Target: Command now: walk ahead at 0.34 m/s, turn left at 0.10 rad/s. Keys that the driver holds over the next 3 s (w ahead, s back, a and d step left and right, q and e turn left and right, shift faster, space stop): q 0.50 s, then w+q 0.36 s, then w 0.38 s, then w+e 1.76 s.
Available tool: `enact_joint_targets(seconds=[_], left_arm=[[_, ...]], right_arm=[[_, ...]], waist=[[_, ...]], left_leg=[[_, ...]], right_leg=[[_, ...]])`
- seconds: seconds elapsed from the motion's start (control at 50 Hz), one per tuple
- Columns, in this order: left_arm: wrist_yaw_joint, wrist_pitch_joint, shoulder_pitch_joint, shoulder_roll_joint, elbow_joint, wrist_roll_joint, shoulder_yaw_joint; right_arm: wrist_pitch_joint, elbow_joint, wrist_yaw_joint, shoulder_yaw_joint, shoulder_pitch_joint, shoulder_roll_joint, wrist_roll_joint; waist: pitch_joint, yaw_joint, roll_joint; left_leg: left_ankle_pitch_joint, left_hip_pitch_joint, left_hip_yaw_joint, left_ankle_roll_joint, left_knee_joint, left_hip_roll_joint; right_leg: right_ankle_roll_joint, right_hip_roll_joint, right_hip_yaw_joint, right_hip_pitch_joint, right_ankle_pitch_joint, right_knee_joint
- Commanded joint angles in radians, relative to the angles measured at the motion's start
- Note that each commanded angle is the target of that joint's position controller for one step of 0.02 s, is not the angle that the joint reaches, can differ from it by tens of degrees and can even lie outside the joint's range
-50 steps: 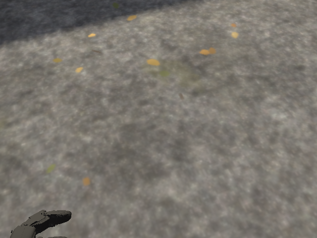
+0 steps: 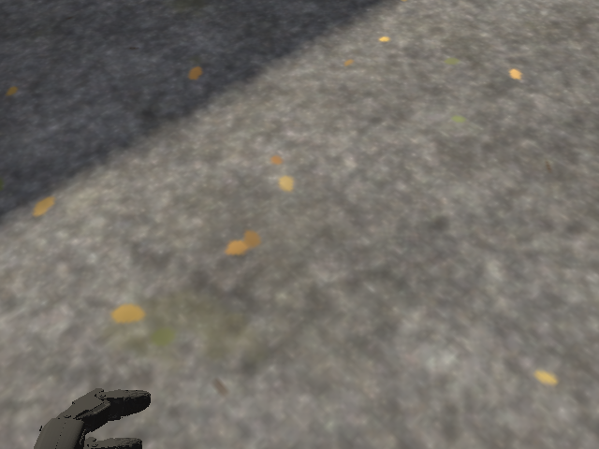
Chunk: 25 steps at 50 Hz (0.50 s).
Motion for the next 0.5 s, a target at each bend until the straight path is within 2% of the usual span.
enact_joint_targets(seconds=[0.02, 0.04, 0.06, 0.08, 0.12, 0.14, 0.18, 0.26, 0.34, 0.4, 0.42, 0.44, 0.46, 0.48, 0.5], left_arm=[[0.014, 0.005, 0.316, 0.173, 0.017, 0.006, 0.059], [0.011, 0.0, 0.255, 0.141, 0.02, 0.003, 0.049], [0.006, -0.004, 0.199, 0.116, 0.026, 0.0, 0.044], [0.005, -0.011, 0.158, 0.1, 0.031, 0.002, 0.041], [0.008, -0.023, 0.107, 0.101, 0.046, 0.015, 0.044], [0.013, -0.025, 0.086, 0.113, 0.053, 0.016, 0.048], [0.03, -0.019, 0.074, 0.133, 0.071, 0.013, 0.056], [0.055, 0.009, 0.082, 0.155, 0.1, 0.006, 0.062], [0.053, 0.04, 0.103, 0.188, 0.128, -0.012, 0.075], [0.051, 0.056, 0.1, 0.207, 0.137, -0.033, 0.085], [0.052, 0.06, 0.094, 0.204, 0.14, -0.041, 0.085], [0.052, 0.061, 0.125, 0.19, 0.155, -0.042, 0.084], [0.05, 0.055, 0.161, 0.163, 0.154, -0.017, 0.078], [0.047, 0.05, 0.141, 0.11, 0.103, 0.026, 0.056], [0.04, 0.05, 0.089, 0.133, 0.107, 0.019, 0.059]], right_arm=[[-0.03, -0.083, -0.002, -0.024, 0.003, -0.144, 0.024], [-0.024, -0.089, -0.007, -0.022, -0.04, -0.127, 0.023], [-0.011, -0.089, -0.012, -0.025, -0.057, -0.115, 0.011], [0.009, -0.081, -0.017, -0.03, -0.039, -0.105, 0.009], [0.043, -0.074, -0.024, -0.029, -0.008, -0.068, 0.008], [0.055, -0.087, -0.027, -0.032, -0.018, -0.064, 0.005], [0.065, -0.122, -0.028, -0.031, -0.07, -0.053, -0.003], [0.071, -0.175, -0.005, -0.03, -0.164, -0.045, -0.003], [0.087, -0.232, 0.017, -0.042, -0.239, -0.065, -0.004], [0.099, -0.266, 0.029, -0.051, -0.255, -0.073, -0.001], [0.099, -0.268, 0.031, -0.056, -0.236, -0.074, 0.0], [0.096, -0.262, 0.024, -0.068, -0.194, -0.1, -0.005], [0.092, -0.255, 0.004, -0.1, -0.117, -0.2, -0.006], [0.088, -0.271, -0.01, -0.118, -0.102, -0.305, -0.026], [0.071, -0.274, -0.002, -0.095, -0.08, -0.225, -0.03]], waist=[[-0.286, 0.182, -0.152], [-0.219, 0.149, -0.106], [-0.161, 0.117, -0.082], [-0.141, 0.082, -0.103], [-0.125, 0.045, -0.111], [-0.108, 0.035, -0.115], [-0.09, 0.039, -0.114], [-0.088, 0.073, -0.094], [-0.069, 0.099, -0.08], [-0.063, 0.093, -0.09], [-0.071, 0.076, -0.083], [-0.096, 0.058, -0.05], [-0.16, 0.046, 0.101], [-0.193, 0.062, 0.337], [-0.307, 0.008, 0.189]], left_leg=[[-0.111, -0.553, -0.118, -0.001, 0.539, -0.015], [-0.06, -0.545, -0.089, -0.006, 0.493, 0.027], [-0.01, -0.52, -0.078, -0.014, 0.433, 0.051], [0.032, -0.446, -0.074, -0.02, 0.395, 0.071], [0.102, -0.355, -0.051, -0.041, 0.367, 0.057], [0.129, -0.36, -0.045, -0.05, 0.339, 0.054], [0.206, -0.383, -0.04, -0.053, 0.25, 0.067], [0.336, -0.353, -0.008, -0.038, 0.086, 0.074], [0.264, -0.363, 0.024, -0.009, -0.008, 0.066], [0.202, -0.339, 0.058, 0.027, -0.103, 0.043], [0.255, -0.284, 0.078, 0.047, -0.186, 0.022], [0.39, -0.178, 0.07, 0.077, -0.286, -0.001], [0.807, 0.021, -0.089, 0.14, -0.323, 0.09], [1.151, 0.215, -0.465, 0.37, -0.315, 0.341], [1.088, 0.22, -0.496, 0.432, -0.335, 0.365]], right_leg=[[-0.251, -0.388, 0.433, 0.704, 0.542, -0.133], [-0.221, -0.334, 0.314, 0.601, 0.611, -0.145], [-0.199, -0.298, 0.243, 0.499, 0.607, -0.179], [-0.182, -0.274, 0.183, 0.409, 0.591, -0.22], [-0.193, -0.261, 0.108, 0.294, 0.61, -0.275], [-0.2, -0.263, 0.076, 0.269, 0.608, -0.292], [-0.2, -0.266, 0.024, 0.266, 0.561, -0.314], [-0.188, -0.264, -0.053, 0.298, 0.444, -0.326], [-0.182, -0.304, -0.058, 0.375, 0.372, -0.274], [-0.149, -0.325, -0.056, 0.42, 0.381, -0.179], [-0.119, -0.307, -0.079, 0.416, 0.392, -0.115], [-0.069, -0.26, -0.116, 0.386, 0.394, -0.009], [0.013, -0.169, -0.172, 0.249, 0.233, 0.21], [0.116, 0.017, -0.17, -0.104, -0.479, 0.519], [0.111, 0.023, 0.056, -0.135, -0.605, 0.665]])
Next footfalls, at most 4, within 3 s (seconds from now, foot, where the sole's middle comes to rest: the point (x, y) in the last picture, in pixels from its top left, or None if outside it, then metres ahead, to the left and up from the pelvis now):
0.46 left None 0.19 0.14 -0.76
0.88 right None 0.34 -0.06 -0.76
1.32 left None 0.44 0.33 -0.76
1.84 right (199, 306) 0.82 0.23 -0.76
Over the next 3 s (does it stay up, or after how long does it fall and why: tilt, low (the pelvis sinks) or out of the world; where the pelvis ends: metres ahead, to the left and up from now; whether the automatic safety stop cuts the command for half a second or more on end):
stays up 1.25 0.26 0.01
